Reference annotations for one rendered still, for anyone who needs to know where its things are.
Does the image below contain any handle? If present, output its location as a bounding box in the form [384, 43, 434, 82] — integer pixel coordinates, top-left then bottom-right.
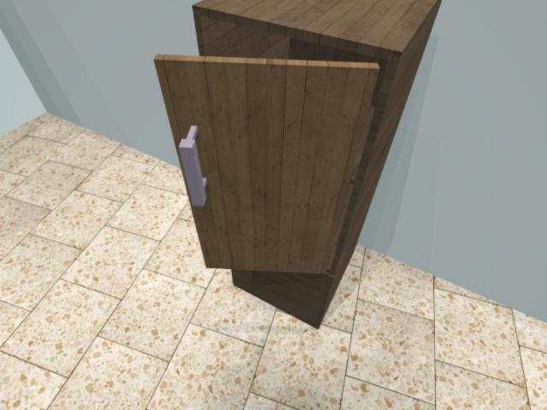
[179, 126, 207, 206]

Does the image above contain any cupboard door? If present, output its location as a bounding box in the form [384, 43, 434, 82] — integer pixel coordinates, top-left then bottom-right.
[154, 55, 379, 274]

